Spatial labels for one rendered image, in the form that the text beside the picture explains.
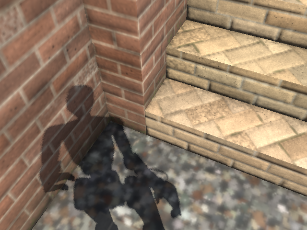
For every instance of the stairs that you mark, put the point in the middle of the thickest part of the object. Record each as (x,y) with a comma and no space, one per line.
(236,88)

